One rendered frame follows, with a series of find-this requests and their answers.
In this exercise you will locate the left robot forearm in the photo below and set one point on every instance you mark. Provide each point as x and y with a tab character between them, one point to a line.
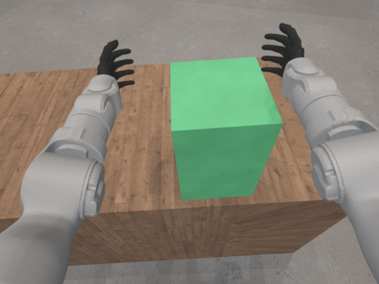
89	124

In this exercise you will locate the carton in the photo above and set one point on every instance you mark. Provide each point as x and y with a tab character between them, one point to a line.
224	124

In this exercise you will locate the robot right upper arm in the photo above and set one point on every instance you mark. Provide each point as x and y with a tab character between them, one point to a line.
346	171

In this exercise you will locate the robot right hand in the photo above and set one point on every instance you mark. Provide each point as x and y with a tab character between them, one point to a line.
291	50

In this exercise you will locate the robot left hand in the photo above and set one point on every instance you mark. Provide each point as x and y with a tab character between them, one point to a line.
107	66

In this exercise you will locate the pedestal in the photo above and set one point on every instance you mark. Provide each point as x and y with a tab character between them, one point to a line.
142	216

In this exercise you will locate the robot left upper arm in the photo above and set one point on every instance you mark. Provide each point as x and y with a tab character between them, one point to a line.
60	191

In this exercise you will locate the right robot forearm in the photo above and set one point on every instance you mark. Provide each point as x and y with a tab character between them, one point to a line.
324	112

